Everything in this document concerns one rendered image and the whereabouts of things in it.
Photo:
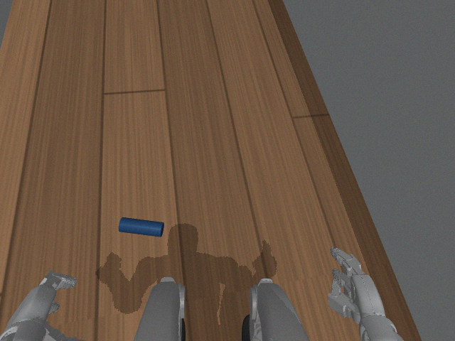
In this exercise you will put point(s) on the left robot hand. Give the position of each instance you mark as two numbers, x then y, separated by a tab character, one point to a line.
40	302

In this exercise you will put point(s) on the left robot arm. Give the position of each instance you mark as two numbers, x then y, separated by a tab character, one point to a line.
24	331

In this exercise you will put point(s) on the right robot hand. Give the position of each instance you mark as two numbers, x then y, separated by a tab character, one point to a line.
361	297

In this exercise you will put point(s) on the right robot arm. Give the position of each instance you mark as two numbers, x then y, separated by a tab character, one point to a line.
377	328

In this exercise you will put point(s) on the can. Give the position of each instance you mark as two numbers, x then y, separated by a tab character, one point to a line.
144	227

